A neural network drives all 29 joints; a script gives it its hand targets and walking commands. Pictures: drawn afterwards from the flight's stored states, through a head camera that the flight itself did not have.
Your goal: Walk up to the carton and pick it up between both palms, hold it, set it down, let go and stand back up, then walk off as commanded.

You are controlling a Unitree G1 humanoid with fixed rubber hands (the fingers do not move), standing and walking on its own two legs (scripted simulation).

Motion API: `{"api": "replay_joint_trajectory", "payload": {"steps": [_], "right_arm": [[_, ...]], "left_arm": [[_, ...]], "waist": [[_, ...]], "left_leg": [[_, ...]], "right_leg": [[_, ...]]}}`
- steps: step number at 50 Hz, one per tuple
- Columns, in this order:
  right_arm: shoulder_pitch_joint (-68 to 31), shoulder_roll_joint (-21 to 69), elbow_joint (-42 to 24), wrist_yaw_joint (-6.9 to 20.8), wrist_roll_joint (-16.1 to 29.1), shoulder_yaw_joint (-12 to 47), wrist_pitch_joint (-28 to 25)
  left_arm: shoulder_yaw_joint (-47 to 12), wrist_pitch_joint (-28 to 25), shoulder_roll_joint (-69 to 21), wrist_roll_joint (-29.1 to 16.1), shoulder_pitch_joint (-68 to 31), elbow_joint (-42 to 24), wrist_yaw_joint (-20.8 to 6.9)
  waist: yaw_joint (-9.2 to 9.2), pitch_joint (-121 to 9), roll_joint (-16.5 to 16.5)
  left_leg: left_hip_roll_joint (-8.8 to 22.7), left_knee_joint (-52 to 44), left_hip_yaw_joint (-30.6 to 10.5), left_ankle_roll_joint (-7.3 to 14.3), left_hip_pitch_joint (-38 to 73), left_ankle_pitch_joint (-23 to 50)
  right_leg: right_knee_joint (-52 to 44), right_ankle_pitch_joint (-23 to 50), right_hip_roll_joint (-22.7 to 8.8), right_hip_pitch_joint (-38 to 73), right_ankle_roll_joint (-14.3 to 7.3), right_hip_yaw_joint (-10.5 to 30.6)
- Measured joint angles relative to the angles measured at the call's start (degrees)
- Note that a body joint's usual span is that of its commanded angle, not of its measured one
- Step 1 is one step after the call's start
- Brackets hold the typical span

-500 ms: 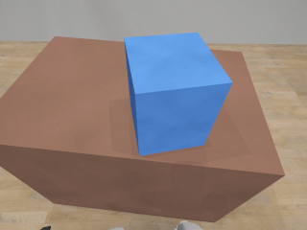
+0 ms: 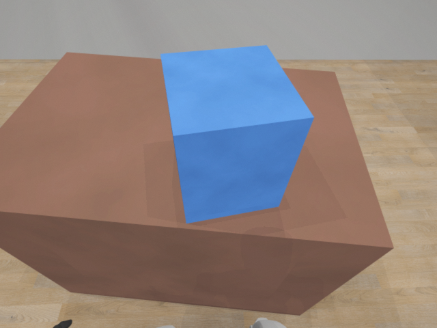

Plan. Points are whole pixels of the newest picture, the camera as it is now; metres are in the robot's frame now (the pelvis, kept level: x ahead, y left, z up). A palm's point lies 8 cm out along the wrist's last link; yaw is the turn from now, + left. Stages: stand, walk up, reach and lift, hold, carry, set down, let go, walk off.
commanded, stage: walk up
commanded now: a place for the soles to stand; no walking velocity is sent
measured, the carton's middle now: (225, 137) +0.45 +0.02 +0.10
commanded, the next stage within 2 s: reach and lift in 1.38 s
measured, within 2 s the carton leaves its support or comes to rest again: neither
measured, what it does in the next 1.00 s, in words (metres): steps on the spot: left foot, then right foot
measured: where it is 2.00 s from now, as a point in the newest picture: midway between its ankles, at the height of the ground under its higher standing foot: outside the picture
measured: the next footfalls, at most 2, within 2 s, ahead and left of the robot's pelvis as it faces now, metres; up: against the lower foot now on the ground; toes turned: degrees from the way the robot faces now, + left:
left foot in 0.26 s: +0.01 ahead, +0.14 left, +0.00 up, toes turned +5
right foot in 0.54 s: +0.05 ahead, -0.07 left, +0.00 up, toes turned +3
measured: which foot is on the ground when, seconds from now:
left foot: down 0.00-0.00, up 0.02-0.24, down 0.26-1.00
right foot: down 0.00-0.28, up 0.30-0.52, down 0.54-1.00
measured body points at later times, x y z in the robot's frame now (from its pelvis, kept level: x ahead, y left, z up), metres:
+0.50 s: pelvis +0.01 +0.05 +0.00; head +0.04 +0.07 +0.45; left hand +0.11 +0.39 -0.11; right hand +0.08 -0.28 -0.10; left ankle +0.01 +0.14 -0.70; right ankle +0.05 -0.09 -0.69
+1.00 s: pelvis +0.02 +0.06 +0.00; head +0.06 +0.06 +0.45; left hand +0.13 +0.39 -0.10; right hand +0.10 -0.28 -0.10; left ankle +0.03 +0.15 -0.70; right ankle +0.06 -0.08 -0.70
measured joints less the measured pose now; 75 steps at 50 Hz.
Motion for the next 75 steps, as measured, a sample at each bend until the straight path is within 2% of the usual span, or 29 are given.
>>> {"api": "replay_joint_trajectory", "payload": {"steps": [5, 10, 13, 16, 19, 24, 26, 28, 29, 33, 34, 36, 40, 44, 45, 47, 51, 55, 59, 62, 64, 67, 69, 70, 71, 73, 75], "right_arm": [[-0.53, 0.0, -0.01, 0.84, 0.0, -0.01, 2.8], [-0.6, -0.01, -0.03, 1.68, 0.0, -0.01, 3.08], [-0.59, -0.01, -0.04, 1.86, 0.0, -0.01, 3.01], [-0.52, 0.08, 0.08, 2.02, 0.0, -0.02, 2.81], [-0.53, 0.09, 0.08, 2.06, 0.0, -0.02, 2.64], [-0.53, 0.09, 0.08, 2.06, 0.0, -0.01, 2.48], [-0.52, 0.11, 0.08, 2.09, 0.0, -0.01, 2.48], [-0.53, 0.09, 0.09, 2.14, 0.0, -0.02, 2.47], [-0.57, 0.1, 0.09, 2.15, 0.0, -0.01, 2.48], [-1.49, 0.1, 0.08, 2.15, 0.0, -0.02, 2.53], [-1.69, 0.09, 0.07, 2.15, 0.0, -0.02, 2.53], [-1.69, 0.1, 0.09, 2.17, 0.0, -0.01, 2.48], [-1.7, 0.1, 0.11, 2.24, 0.0, -0.02, 2.28], [-1.69, 0.11, 0.12, 2.24, 0.0, -0.01, 2.13], [-1.69, 0.11, 0.11, 2.24, 0.0, -0.01, 2.14], [-1.7, 0.1, 0.12, 2.3, 0.0, -0.01, 2.13], [-1.78, 0.1, 0.12, 2.31, 0.0, -0.02, 2.16], [-1.78, 0.1, 0.12, 2.32, 0.0, -0.02, 2.13], [-1.78, 0.1, 0.12, 2.37, 0.0, -0.02, 2.01], [-1.8, 0.1, 0.12, 2.37, 0.0, -0.02, 2.01], [-1.87, 0.1, 0.12, 2.37, 0.0, -0.02, 2.01], [-2.02, 0.1, 0.12, 2.37, 0.0, -0.02, 2.05], [-2.02, 0.1, 0.11, 2.37, 0.0, -0.01, 2.05], [-2.02, 0.1, 0.11, 2.37, 0.0, -0.02, 2.05], [-2.49, 0.22, 1.7, 2.68, -1.06, -0.48, -0.47], [-4.18, 0.4, 5.4, 4.18, -3.2, -2.32, -5.58], [-5.67, 0.41, 6.83, 5.38, -3.55, -4.08, -7.94]], "left_arm": [[0.01, -2.53, -0.04, 0.0, 0.56, 1.46, 1.81], [-0.01, -2.87, 0.11, 0.0, 0.55, 1.5, 2.5], [-0.01, -2.81, 0.2, 0.0, 0.39, 1.51, 2.5], [0.0, -1.98, -0.04, 0.0, 0.29, 1.58, 2.58], [-0.01, -1.97, -0.03, 0.0, 0.31, 1.57, 2.65], [-0.01, -1.96, -0.02, 0.0, 0.32, 1.9, 2.65], [-0.01, -2.09, 0.01, 0.0, 0.35, 2.12, 2.64], [-0.01, -2.66, -0.05, 0.0, 0.31, 2.46, 2.65], [0.0, -3.03, -0.06, 0.0, 0.32, 2.6, 2.7], [-0.01, -3.47, -0.06, 0.0, 0.31, 2.72, 2.78], [-0.01, -3.48, -0.06, 0.0, 0.29, 2.72, 2.78], [-0.01, -3.41, -0.06, 0.0, 0.08, 2.73, 2.78], [-0.01, -2.77, -0.08, 0.0, -0.65, 2.73, 2.77], [-0.01, -2.76, -0.07, 0.0, -0.79, 2.8, 2.65], [-0.01, -2.75, -0.06, 0.0, -0.78, 2.93, 2.6], [-0.01, -2.9, -0.08, 0.0, -0.8, 3.21, 2.59], [-0.01, -3.36, -0.06, 0.0, -0.8, 3.36, 2.59], [-0.01, -3.22, -0.03, 0.0, -0.87, 3.37, 2.56], [-0.01, -2.95, -0.03, 0.0, -0.88, 3.36, 2.56], [-0.01, -3.31, -0.03, 0.0, -0.88, 3.41, 2.56], [-0.01, -3.74, -0.02, 0.0, -0.88, 3.41, 2.56], [-0.01, -3.84, -0.02, 0.0, -0.88, 3.42, 2.56], [-0.01, -3.8, -0.02, 0.0, -0.9, 3.43, 2.56], [-0.01, -3.64, -0.04, 0.0, -0.9, 3.43, 2.56], [-0.02, -0.24, -0.04, 0.0, -1.35, 2.69, 2.52], [-0.01, 10.29, -0.15, -0.01, -3.44, 0.08, 2.64], [-0.03, 18.21, -0.64, -0.01, -5.71, -3.83, 2.66]], "waist": [[0.06, 0.21, 1.36], [0.04, 0.24, 3.39], [-0.02, 0.09, 4.27], [-0.27, 0.4, 4.04], [-0.49, 0.39, 4.03], [-0.47, 0.36, 4.0], [-0.43, 0.31, 3.95], [-0.49, 0.38, 4.11], [-0.36, 0.37, 4.12], [0.1, 0.37, 4.2], [0.09, 0.34, 4.3], [-0.18, 0.32, 4.53], [-0.61, 0.21, 4.56], [-0.59, 0.17, 4.52], [-0.59, 0.17, 4.52], [-0.61, 0.2, 4.59], [-0.57, 0.19, 4.75], [-0.58, 0.13, 4.75], [-0.58, 0.12, 4.74], [-0.58, 0.12, 4.76], [-0.55, 0.11, 4.77], [-0.55, 0.11, 4.77], [-0.56, 0.08, 4.76], [-0.58, -0.05, 4.73], [-0.58, -0.07, 4.73], [-0.58, -0.03, 4.73], [-0.58, 0.46, 4.73]], "left_leg": [[-0.45, 6.27, -0.06, 0.0, -0.05, -6.11], [-0.44, 6.3, -0.08, 0.0, -0.05, -6.42], [-0.54, 1.41, -0.09, 0.22, 0.07, -1.9], [-1.08, 1.83, 0.55, 2.11, 0.13, -1.34], [-1.09, 1.38, 0.56, 2.91, 0.12, -1.29], [-1.1, 1.3, 0.58, 3.0, 0.11, -1.71], [-1.12, 1.31, 0.63, 3.0, 0.08, -1.89], [-1.07, 1.54, 0.49, 3.0, 0.12, -2.11], [-1.07, 1.74, 0.48, 3.0, 0.12, -1.78], [-1.07, 2.91, 0.43, 3.0, 0.11, -8.56], [-1.06, 2.31, 0.41, 3.0, 0.1, -7.11], [-1.08, 0.53, 0.45, 2.98, 0.12, 0.65], [-1.29, 0.59, 0.5, 3.06, 0.12, -0.93], [-1.3, 0.59, 0.53, 3.07, 0.1, -1.21], [-1.3, 0.59, 0.53, 3.07, 0.1, -1.24], [-1.28, 0.6, 0.47, 3.07, 0.12, -1.27], [-1.35, 0.64, 0.47, 3.07, 0.12, -2.87], [-1.49, 0.12, 0.49, 3.07, 0.12, -0.56], [-1.5, 0.12, 0.5, 3.06, 0.12, -1.42], [-1.49, 0.13, 0.49, 3.01, 0.12, -1.38], [-1.49, 0.13, 0.5, 3.01, 0.11, -0.9], [-1.57, 0.38, 0.5, 3.01, 0.12, -4.59], [-1.59, -0.41, 0.5, 2.97, 0.12, 0.26], [-1.67, -0.41, 0.52, 2.95, 0.12, 0.45], [-1.71, -0.23, 0.52, 2.92, 0.08, -0.08], [-1.7, 0.91, 0.53, 2.9, -0.64, -1.15], [-1.7, 2.36, 0.52, 2.9, -1.24, -1.86]], "right_leg": [[-0.73, 0.25, 0.0, 2.39, 0.34, -0.25], [-1.21, 0.33, 0.01, 3.03, 0.49, 0.29], [-0.52, 0.31, -0.05, 1.56, 0.78, 0.65], [1.19, -2.5, -0.19, 1.05, 0.8, 1.28], [3.26, -3.65, -0.2, -0.12, 0.8, 0.75], [2.83, -3.66, -0.19, 0.11, 0.8, -1.35], [-1.25, -3.6, -0.19, 1.79, 0.8, -3.18], [-3.99, 2.45, -0.18, 2.66, 0.86, -3.87], [-3.72, 2.66, -0.21, 2.65, 0.88, -3.85], [-3.69, 1.62, -0.26, 3.24, 0.88, -2.88], [-3.6, 1.59, -0.25, 3.15, 0.88, -2.61], [-3.14, 1.51, -0.27, 2.82, 0.88, -2.41], [-0.41, -2.92, -0.27, 1.6, 0.88, -2.21], [-1.1, -3.44, -0.27, 1.72, 0.89, -2.78], [-2.67, -2.7, -0.28, 2.32, 0.89, -3.11], [-4.03, 3.32, -0.28, 2.51, 0.92, -3.22], [-3.59, 1.75, -0.29, 2.39, 0.94, -3.15], [-3.26, 1.61, -0.34, 2.18, 0.95, -3.03], [-1.61, -2.94, -0.35, 1.5, 0.95, -3.11], [-3.84, 3.31, -0.35, 2.01, 0.95, -3.21], [-3.73, 2.33, -0.35, 2.09, 0.96, -3.18], [-3.72, 1.68, -0.35, 2.13, 0.96, -3.02], [-3.53, 1.69, -0.37, 2.08, 0.96, -3.0], [-3.43, 1.79, -0.39, 2.0, 0.96, -2.84], [-3.41, 1.81, -0.39, 1.99, 0.96, -2.76], [-2.62, 1.6, -0.45, 1.35, 0.96, -2.68], [-1.26, 1.13, -0.55, 0.74, 0.96, -2.6]]}}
